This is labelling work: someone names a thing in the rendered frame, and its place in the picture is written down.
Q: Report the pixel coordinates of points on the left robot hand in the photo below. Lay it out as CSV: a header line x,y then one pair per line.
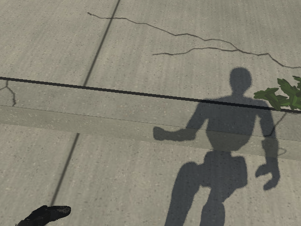
x,y
45,214

